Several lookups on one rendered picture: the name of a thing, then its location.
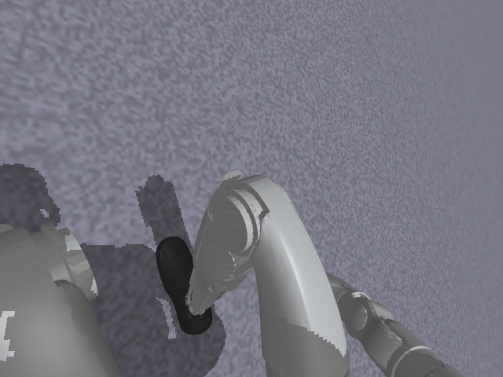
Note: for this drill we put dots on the right robot hand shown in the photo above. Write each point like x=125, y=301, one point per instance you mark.
x=339, y=286

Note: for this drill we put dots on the right robot arm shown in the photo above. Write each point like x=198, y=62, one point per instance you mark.
x=394, y=349

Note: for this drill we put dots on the right robot foot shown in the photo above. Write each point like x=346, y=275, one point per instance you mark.
x=175, y=265

